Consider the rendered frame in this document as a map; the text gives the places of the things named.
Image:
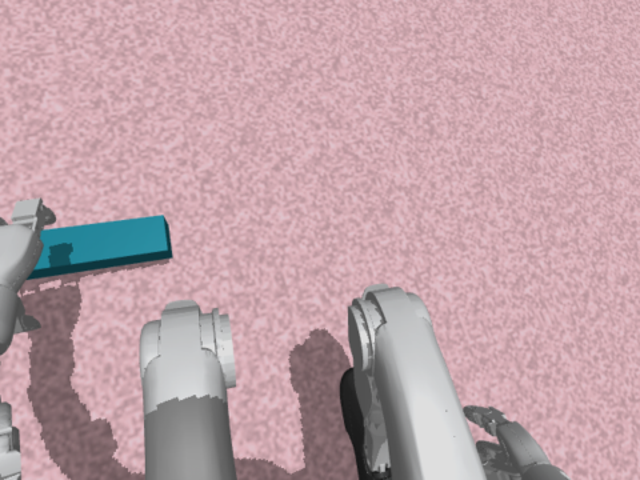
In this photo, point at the carton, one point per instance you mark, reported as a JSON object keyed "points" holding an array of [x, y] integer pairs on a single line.
{"points": [[102, 245]]}

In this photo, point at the right robot foot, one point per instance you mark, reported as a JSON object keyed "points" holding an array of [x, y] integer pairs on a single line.
{"points": [[354, 425]]}

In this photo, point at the left robot arm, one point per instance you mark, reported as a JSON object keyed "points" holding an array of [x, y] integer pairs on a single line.
{"points": [[10, 456]]}

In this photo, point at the right robot hand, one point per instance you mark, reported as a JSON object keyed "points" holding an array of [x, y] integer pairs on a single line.
{"points": [[517, 452]]}

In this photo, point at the right robot arm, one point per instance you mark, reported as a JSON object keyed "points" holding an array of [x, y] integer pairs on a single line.
{"points": [[544, 472]]}

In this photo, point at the left robot hand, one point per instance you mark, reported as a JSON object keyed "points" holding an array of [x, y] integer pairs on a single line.
{"points": [[20, 250]]}

